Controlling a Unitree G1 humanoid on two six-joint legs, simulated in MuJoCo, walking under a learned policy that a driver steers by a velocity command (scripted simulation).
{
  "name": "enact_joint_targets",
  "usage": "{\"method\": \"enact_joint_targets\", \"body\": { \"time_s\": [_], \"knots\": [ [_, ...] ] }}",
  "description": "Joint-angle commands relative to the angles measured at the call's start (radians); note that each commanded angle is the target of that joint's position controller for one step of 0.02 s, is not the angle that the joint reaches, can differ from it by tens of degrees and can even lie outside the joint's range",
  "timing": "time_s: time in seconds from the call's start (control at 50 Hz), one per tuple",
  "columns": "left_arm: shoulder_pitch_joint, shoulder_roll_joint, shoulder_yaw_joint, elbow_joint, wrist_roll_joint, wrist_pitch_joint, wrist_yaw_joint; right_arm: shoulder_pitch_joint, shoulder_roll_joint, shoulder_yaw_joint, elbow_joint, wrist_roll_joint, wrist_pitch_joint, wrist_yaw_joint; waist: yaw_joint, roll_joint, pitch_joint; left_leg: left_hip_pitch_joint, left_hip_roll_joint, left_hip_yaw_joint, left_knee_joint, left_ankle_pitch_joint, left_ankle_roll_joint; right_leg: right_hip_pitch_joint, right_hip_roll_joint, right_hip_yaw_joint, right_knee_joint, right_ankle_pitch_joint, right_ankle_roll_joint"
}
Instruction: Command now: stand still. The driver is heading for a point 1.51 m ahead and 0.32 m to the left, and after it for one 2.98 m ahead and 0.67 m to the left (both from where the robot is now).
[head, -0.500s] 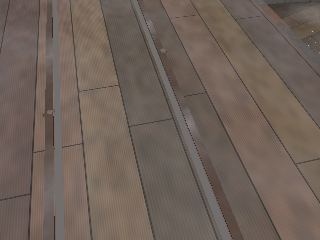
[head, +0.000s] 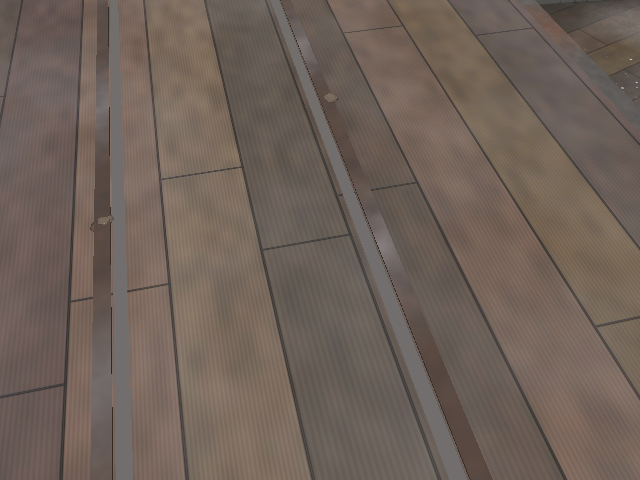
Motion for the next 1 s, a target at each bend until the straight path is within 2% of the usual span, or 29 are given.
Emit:
{"method": "enact_joint_targets", "body": {
  "time_s": [0.02, 0.54, 0.56, 0.58, 0.6, 0.62, 0.64, 0.66, 0.68, 0.7, 0.72, 0.74, 0.76, 0.78, 0.8, 0.82, 0.84, 0.86, 0.88, 0.9, 0.92, 0.94, 0.96, 1.0],
  "knots": [
    [0.047, 0.093, 0.012, -0.013, 0.000, -0.004, 0.003, 0.069, -0.090, -0.015, -0.016, 0.000, -0.005, -0.003, 0.001, 0.003, 0.021, -0.051, 0.031, -0.031, -0.103, 0.111, 0.014, 0.011, -0.001, -0.007, -0.065, 0.124, -0.027],
    [0.084, 0.077, 0.009, -0.007, -0.002, -0.005, 0.005, 0.120, -0.068, -0.018, -0.018, 0.003, -0.008, -0.006, 0.002, 0.004, 0.032, -0.054, 0.029, -0.029, -0.099, 0.116, 0.014, 0.003, 0.001, -0.010, -0.062, 0.122, -0.027],
    [0.103, 0.064, 0.006, 0.003, -0.002, -0.004, 0.005, 0.140, -0.060, -0.016, -0.007, 0.002, -0.006, -0.008, 0.002, 0.009, 0.007, -0.043, 0.022, -0.024, -0.109, 0.011, 0.017, 0.013, 0.015, -0.026, -0.058, 0.037, -0.028],
    [0.107, 0.063, 0.008, 0.005, -0.007, -0.003, 0.007, 0.145, -0.076, -0.023, -0.006, 0.008, -0.003, -0.011, -0.002, 0.024, 0.020, -0.055, 0.018, -0.031, -0.119, -0.160, 0.031, -0.010, 0.043, -0.055, -0.024, -0.099, -0.034],
    [0.103, 0.070, 0.011, -0.001, -0.012, -0.005, 0.008, 0.144, -0.108, -0.034, -0.012, 0.016, -0.001, -0.015, -0.006, 0.054, 0.048, -0.080, 0.039, -0.070, -0.139, -0.348, 0.060, -0.060, 0.068, -0.084, 0.028, -0.249, -0.044],
    [0.082, 0.071, 0.013, -0.016, -0.011, -0.013, 0.007, 0.155, -0.130, -0.042, -0.019, 0.022, -0.003, -0.017, -0.017, 0.085, 0.089, -0.100, 0.093, -0.147, -0.184, -0.494, 0.096, -0.135, 0.071, -0.093, 0.083, -0.319, -0.055],
    [0.051, 0.053, 0.009, -0.037, -0.011, -0.027, 0.001, 0.188, -0.159, -0.052, -0.018, 0.027, -0.011, -0.016, -0.035, 0.140, 0.115, -0.086, 0.180, -0.269, -0.249, -0.589, 0.144, -0.207, 0.069, -0.107, 0.176, -0.291, -0.060],
    [0.030, 0.032, 0.004, -0.054, -0.011, -0.045, -0.007, 0.203, -0.194, -0.067, -0.019, 0.030, -0.020, -0.014, -0.044, 0.195, 0.133, -0.097, 0.283, -0.409, -0.310, -0.622, 0.202, -0.235, 0.039, -0.100, 0.291, -0.222, -0.068],
    [0.015, 0.040, 0.007, -0.067, -0.017, -0.061, -0.017, 0.189, -0.196, -0.072, -0.029, 0.026, -0.030, -0.013, -0.038, 0.188, 0.157, -0.113, 0.343, -0.485, -0.347, -0.593, 0.239, -0.276, 0.000, -0.069, 0.370, -0.211, -0.083],
    [0.005, 0.046, 0.011, -0.079, -0.022, -0.075, -0.026, 0.165, -0.181, -0.069, -0.042, 0.020, -0.038, -0.010, -0.027, 0.173, 0.170, -0.117, 0.356, -0.511, -0.350, -0.535, 0.247, -0.301, -0.023, -0.042, 0.402, -0.256, -0.098],
    [0.017, 0.049, 0.013, -0.086, -0.028, -0.088, -0.032, 0.127, -0.172, -0.067, -0.060, 0.026, -0.045, -0.005, -0.002, 0.162, 0.168, -0.112, 0.341, -0.484, -0.332, -0.464, 0.229, -0.288, -0.042, -0.026, 0.340, -0.284, -0.114],
    [0.053, 0.053, 0.017, -0.078, -0.031, -0.101, -0.035, 0.078, -0.165, -0.065, -0.080, 0.038, -0.045, -0.001, 0.032, 0.138, 0.152, -0.136, 0.292, -0.408, -0.299, -0.386, 0.192, -0.193, -0.035, -0.040, 0.195, -0.257, -0.124],
    [0.132, 0.054, 0.025, -0.044, -0.030, -0.111, -0.037, 0.028, -0.168, -0.065, -0.097, 0.050, -0.038, 0.002, 0.077, 0.114, 0.126, -0.206, 0.215, -0.309, -0.245, -0.320, 0.154, -0.007, 0.004, -0.092, 0.013, -0.126, -0.120],
    [0.208, 0.069, 0.039, -0.004, -0.022, -0.111, -0.036, 0.023, -0.168, -0.067, -0.108, 0.051, -0.031, 0.003, 0.095, 0.080, 0.098, -0.269, 0.144, -0.241, -0.160, -0.247, 0.129, 0.146, 0.047, -0.117, -0.038, -0.010, -0.088],
    [0.326, 0.106, 0.055, 0.026, -0.015, -0.109, -0.033, -0.009, -0.137, -0.058, -0.128, 0.046, -0.036, 0.005, 0.137, -0.014, 0.054, -0.372, 0.073, -0.164, 0.035, -0.166, 0.092, 0.295, -0.040, -0.001, -0.086, -0.043, -0.086],
    [0.456, 0.196, 0.075, 0.029, -0.013, -0.106, -0.025, -0.010, -0.054, -0.038, -0.154, 0.038, -0.051, 0.010, 0.164, -0.261, -0.032, -0.510, -0.033, -0.032, 0.394, -0.169, 0.038, 0.433, -0.258, 0.322, -0.231, -0.175, -0.147],
    [0.474, 0.232, 0.076, 0.025, 0.008, -0.121, -0.033, 0.014, -0.049, -0.042, -0.167, 0.052, -0.066, 0.007, 0.144, -0.310, -0.021, -0.613, -0.050, -0.127, 0.633, -0.270, 0.050, 0.362, -0.423, 0.637, -0.324, -0.340, -0.267],
    [0.355, 0.150, 0.051, -0.009, 0.000, -0.134, -0.032, 0.015, -0.089, -0.051, -0.167, 0.064, -0.077, 0.012, 0.084, -0.149, 0.080, -0.683, 0.016, -0.194, 0.752, -0.190, 0.073, 0.298, -0.418, 0.587, -0.340, -0.405, -0.261],
    [0.260, 0.113, 0.040, -0.039, -0.012, -0.139, -0.035, 0.017, -0.095, -0.054, -0.163, 0.061, -0.083, 0.019, 0.050, -0.106, 0.122, -0.703, 0.046, -0.204, 0.763, -0.077, 0.089, 0.264, -0.366, 0.445, -0.340, -0.332, -0.209],
    [0.203, 0.109, 0.036, -0.056, -0.013, -0.139, -0.041, 0.027, -0.090, -0.059, -0.150, 0.051, -0.085, 0.020, 0.028, -0.083, 0.119, -0.676, 0.065, -0.201, 0.727, 0.007, 0.094, 0.247, -0.315, 0.313, -0.345, -0.188, -0.167],
    [0.196, 0.094, 0.031, -0.056, -0.010, -0.136, -0.045, 0.016, -0.104, -0.068, -0.147, 0.044, -0.084, 0.022, 0.027, -0.084, 0.121, -0.660, 0.080, -0.187, 0.680, 0.067, 0.094, 0.254, -0.272, 0.186, -0.335, -0.010, -0.128],
    [0.217, 0.070, 0.025, -0.050, 0.001, -0.132, -0.045, 0.012, -0.103, -0.074, -0.145, 0.042, -0.078, 0.031, 0.031, -0.092, 0.096, -0.624, 0.085, -0.160, 0.665, 0.107, 0.089, 0.256, -0.231, 0.087, -0.320, 0.116, -0.105],
    [0.247, 0.068, 0.023, -0.043, 0.009, -0.130, -0.042, 0.007, -0.085, -0.074, -0.147, 0.043, -0.070, 0.040, 0.036, -0.093, 0.073, -0.609, 0.083, -0.136, 0.668, 0.135, 0.080, 0.261, -0.214, 0.031, -0.309, 0.214, -0.105],
    [0.264, 0.096, 0.025, -0.046, 0.016, -0.128, -0.030, -0.055, -0.060, -0.069, -0.183, 0.041, -0.054, 0.051, 0.039, -0.073, 0.077, -0.638, 0.090, -0.113, 0.640, 0.175, 0.056, 0.252, -0.216, -0.029, -0.316, 0.308, -0.126]
  ]
}}
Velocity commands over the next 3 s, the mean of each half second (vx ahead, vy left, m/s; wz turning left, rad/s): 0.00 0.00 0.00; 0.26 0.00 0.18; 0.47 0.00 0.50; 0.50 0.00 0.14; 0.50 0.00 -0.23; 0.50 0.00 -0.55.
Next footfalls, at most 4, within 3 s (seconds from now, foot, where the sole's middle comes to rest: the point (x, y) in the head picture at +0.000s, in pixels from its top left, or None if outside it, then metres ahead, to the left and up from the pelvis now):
1.28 left None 0.40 0.13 -0.78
1.82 right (302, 368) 0.77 0.07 -0.78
2.34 left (168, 313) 0.92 0.41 -0.78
2.86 right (261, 220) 1.24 0.20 -0.78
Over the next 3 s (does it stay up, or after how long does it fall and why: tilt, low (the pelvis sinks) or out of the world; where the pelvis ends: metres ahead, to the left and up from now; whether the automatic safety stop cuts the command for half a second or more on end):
stays up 1.15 0.26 -0.01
